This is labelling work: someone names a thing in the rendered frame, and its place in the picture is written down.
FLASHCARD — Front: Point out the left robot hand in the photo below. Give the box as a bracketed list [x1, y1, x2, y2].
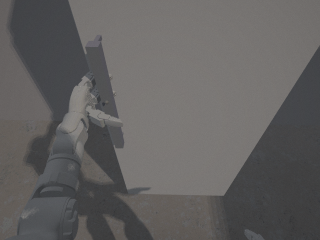
[68, 71, 123, 128]

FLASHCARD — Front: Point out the fridge door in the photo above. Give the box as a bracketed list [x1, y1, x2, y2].
[68, 0, 320, 196]

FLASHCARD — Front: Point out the robot left upper arm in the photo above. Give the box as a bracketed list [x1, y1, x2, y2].
[4, 196, 79, 240]

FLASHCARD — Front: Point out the handle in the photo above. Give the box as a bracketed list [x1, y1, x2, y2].
[85, 35, 125, 149]

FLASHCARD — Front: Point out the right robot hand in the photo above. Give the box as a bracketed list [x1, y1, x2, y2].
[244, 229, 265, 240]

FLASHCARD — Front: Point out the robot left forearm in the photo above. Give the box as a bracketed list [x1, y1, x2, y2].
[17, 112, 89, 236]

